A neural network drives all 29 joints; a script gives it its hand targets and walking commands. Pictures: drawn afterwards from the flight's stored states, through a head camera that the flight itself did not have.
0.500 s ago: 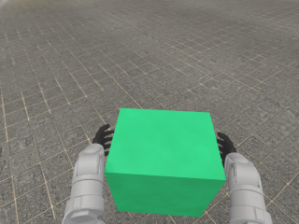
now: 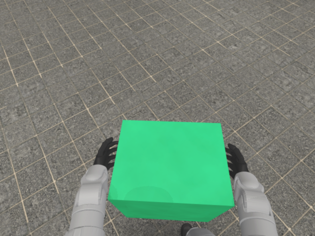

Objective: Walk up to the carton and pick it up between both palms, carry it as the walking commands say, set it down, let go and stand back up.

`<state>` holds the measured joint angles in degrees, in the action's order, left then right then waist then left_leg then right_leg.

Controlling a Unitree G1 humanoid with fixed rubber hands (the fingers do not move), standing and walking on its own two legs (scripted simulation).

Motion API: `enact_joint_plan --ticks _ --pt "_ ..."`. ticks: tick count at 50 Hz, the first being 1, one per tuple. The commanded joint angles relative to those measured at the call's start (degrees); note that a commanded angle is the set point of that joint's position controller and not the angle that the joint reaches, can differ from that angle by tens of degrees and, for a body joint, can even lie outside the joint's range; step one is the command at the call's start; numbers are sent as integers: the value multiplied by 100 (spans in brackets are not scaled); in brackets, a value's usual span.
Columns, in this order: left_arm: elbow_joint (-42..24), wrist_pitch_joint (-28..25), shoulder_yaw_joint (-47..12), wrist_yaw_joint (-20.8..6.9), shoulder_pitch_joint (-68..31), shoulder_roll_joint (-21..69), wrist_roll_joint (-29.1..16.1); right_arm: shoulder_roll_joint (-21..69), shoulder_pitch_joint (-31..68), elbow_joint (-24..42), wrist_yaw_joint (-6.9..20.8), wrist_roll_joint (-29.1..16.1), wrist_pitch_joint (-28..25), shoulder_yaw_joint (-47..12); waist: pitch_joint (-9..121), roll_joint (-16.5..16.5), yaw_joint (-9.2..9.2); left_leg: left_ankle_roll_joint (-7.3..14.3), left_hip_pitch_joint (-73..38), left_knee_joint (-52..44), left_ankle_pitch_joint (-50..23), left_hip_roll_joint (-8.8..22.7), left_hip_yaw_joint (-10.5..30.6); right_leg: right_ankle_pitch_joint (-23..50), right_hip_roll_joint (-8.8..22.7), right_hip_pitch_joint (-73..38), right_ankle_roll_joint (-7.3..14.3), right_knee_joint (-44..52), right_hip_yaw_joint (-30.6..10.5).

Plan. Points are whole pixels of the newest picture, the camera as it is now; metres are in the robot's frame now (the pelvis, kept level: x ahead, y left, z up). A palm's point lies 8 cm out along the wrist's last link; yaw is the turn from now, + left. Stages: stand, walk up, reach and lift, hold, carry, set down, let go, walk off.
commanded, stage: set down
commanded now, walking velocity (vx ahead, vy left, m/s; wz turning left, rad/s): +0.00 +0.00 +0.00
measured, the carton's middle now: (168, 175) +0.28 -0.03 -0.14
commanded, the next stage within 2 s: none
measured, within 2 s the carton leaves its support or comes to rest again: neither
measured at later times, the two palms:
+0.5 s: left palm (114, 163) +0.33 +0.14 -0.12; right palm (231, 168) +0.28 -0.23 -0.13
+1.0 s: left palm (119, 161) +0.37 +0.14 -0.21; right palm (219, 165) +0.32 -0.22 -0.22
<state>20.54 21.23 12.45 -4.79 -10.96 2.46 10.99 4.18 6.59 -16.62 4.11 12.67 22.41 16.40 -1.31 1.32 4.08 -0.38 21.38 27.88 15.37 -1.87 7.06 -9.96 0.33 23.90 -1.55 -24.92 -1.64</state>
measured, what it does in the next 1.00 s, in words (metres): lowers itself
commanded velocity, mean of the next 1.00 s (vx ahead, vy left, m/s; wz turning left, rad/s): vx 0.00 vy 0.00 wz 0.00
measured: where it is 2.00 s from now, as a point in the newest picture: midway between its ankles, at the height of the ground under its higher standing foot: outside the picture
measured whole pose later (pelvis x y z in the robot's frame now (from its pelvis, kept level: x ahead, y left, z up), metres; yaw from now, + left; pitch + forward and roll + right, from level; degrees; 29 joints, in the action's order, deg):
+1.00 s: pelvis -0.06 -0.01 -0.14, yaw -1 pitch +41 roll +1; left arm 29.9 17.9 22.6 -5.0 -39.2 -0.4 8.6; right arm 0.6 33.5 -23.4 1.6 10.0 20.3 22.6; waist 11.7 1.9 1.0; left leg -2.1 85.8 71.1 26.7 -3.5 4.9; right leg -19.7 -1.6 89.6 -1.5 -68.0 -3.5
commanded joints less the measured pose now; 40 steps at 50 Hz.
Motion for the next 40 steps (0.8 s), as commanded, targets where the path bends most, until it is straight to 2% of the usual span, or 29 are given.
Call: enact_joint_plan --ticks 1,6,8,9,10,11,12,13,14,15,16,17,18,21,22,23,25,26,28,29,30,31,32,34,40 --pt "282 -711 -2679 -786 -2520 4591 -584 3602 3185 207 890 -821 -716 -2895 2882 143 94 -121 173 356 -2764 -474 -122 2805 -607 -1242 82 -762 30" --pt "553 -889 -2408 -790 -3661 4682 -549 3845 4302 -233 1082 -855 -880 -2691 3253 -207 28 -8 951 796 -1534 -434 -164 1548 -701 -401 114 -1282 217" --pt "519 -879 -2363 -819 -4144 4678 -543 3980 4676 -456 1176 -897 -856 -2606 3586 -135 -115 11 1198 1011 -1136 -438 -245 1141 -726 -135 137 -1509 255" --pt "574 -849 -2315 -840 -4347 4761 -528 3971 4791 -610 1216 -884 -819 -2527 3642 -121 -122 18 1328 1084 -940 -432 -254 933 -739 -7 157 -1606 257" --pt "718 -784 -2250 -883 -4506 4842 -503 4019 5161 -513 1258 -929 -803 -2571 3842 -76 -211 27 1466 1203 -714 -449 -303 707 -749 88 177 -1719 270" --pt "836 -721 -2197 -920 -4650 4921 -472 4052 5312 -640 1281 -916 -755 -2502 3860 1 -197 41 1604 1274 -500 -460 -314 505 -745 205 205 -1809 263" --pt "830 -667 -2203 -959 -4825 5016 -467 4194 5536 -582 1322 -965 -716 -2582 4128 6 -275 51 1622 1385 -412 -474 -364 386 -746 285 208 -1907 260" --pt "925 -585 -2222 -1025 -5021 5111 -506 4169 5726 -609 1339 -965 -660 -2537 4282 61 -157 51 1758 1472 -221 -475 -366 229 -736 350 224 -1980 265" --pt "1015 -506 -2179 -1088 -5142 5166 -525 4265 5928 -639 1379 -989 -584 -2559 4405 92 -214 59 1867 1502 -28 -482 -379 24 -729 442 234 -2047 258" --pt "1077 -443 -2184 -1162 -5374 5273 -561 4361 5990 -769 1384 -942 -509 -2492 4507 48 -74 56 2046 1581 172 -487 -403 -118 -730 507 241 -2094 251" --pt "1143 -377 -2134 -1224 -5438 5325 -563 4483 6119 -735 1401 -939 -449 -2492 4625 35 -101 75 2176 1664 247 -500 -416 -184 -723 565 235 -2176 226" --pt "1158 -335 -2098 -1304 -5632 5309 -586 4546 6219 -815 1412 -915 -388 -2447 4626 -31 -44 84 2445 1727 446 -509 -446 -327 -704 594 223 -2193 202" --pt "1163 -290 -2033 -1354 -5790 5292 -585 4704 6249 -946 1417 -872 -306 -2385 4619 -30 -76 100 2628 1772 615 -510 -474 -474 -690 683 217 -2242 158" --pt "1169 -218 -1923 -1530 -6337 5250 -655 4948 6481 -1144 1439 -818 -162 -2244 4660 -40 -13 128 3276 1970 974 -538 -583 -778 -648 794 199 -2348 54" --pt "1172 -210 -1858 -1587 -6386 5237 -658 5041 6553 -1119 1434 -803 -143 -2271 4715 -114 -68 148 3488 2053 1003 -561 -626 -828 -640 762 186 -2372 13" --pt "1232 -182 -1820 -1637 -6488 5203 -671 5056 6645 -1095 1426 -826 -120 -2269 4800 -43 -81 155 3635 2115 990 -560 -644 -801 -628 768 187 -2430 -11" --pt "1450 -152 -1656 -1714 -6366 5223 -647 5123 6898 -890 1408 -865 -117 -2380 4953 -186 -178 193 3940 2299 977 -600 -670 -848 -606 732 160 -2525 -91" --pt "1441 -165 -1617 -1746 -6438 5199 -669 5158 6960 -848 1395 -857 -109 -2413 5076 -351 -138 221 4045 2382 1019 -612 -671 -849 -627 752 134 -2609 -66" --pt "1419 -177 -1659 -1793 -6349 5233 -684 5179 6864 -758 1374 -874 -128 -2513 5287 -332 -206 220 4217 2500 801 -638 -693 -498 -646 746 133 -2806 -47" --pt "1478 -179 -1619 -1806 -6320 5237 -698 5173 6876 -711 1358 -866 -129 -2549 5406 -421 -183 215 4342 2587 743 -652 -688 -333 -655 753 120 -2898 -27" --pt "1458 -162 -1670 -1812 -6223 5224 -707 5215 6787 -728 1352 -904 -123 -2595 5506 -297 -253 206 4340 2605 630 -664 -702 -145 -661 809 113 -3002 11" --pt "1431 -178 -1711 -1825 -6212 5259 -750 5193 6687 -712 1339 -919 -132 -2638 5690 -324 -190 193 4460 2701 522 -679 -702 75 -667 720 120 -3067 -5" --pt "1432 -174 -1715 -1822 -6132 5232 -769 5175 6739 -619 1339 -972 -148 -2703 5835 -354 -239 196 4444 2731 393 -675 -686 262 -687 813 109 -3192 52" --pt "1306 -211 -1786 -1815 -6102 5310 -841 5161 6666 -502 1313 -989 -181 -2833 6086 -484 -221 172 4644 2884 177 -719 -696 668 -715 750 97 -3360 79" --pt "960 -341 -2125 -1647 -5881 5258 -990 5110 6310 -273 1225 -1181 -359 -3072 6608 -253 -232 64 5062 3259 -622 -769 -697 1866 -761 1127 80 -3887 86"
